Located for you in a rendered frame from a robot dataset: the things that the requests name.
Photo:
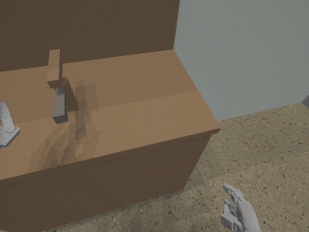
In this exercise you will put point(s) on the robot right hand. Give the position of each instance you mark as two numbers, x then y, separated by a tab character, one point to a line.
242	215

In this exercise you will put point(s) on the tap lever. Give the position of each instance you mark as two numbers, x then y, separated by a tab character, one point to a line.
59	113

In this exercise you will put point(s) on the robot left hand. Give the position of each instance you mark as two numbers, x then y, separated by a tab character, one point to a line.
9	131

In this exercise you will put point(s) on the counter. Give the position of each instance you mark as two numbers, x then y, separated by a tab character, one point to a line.
137	124

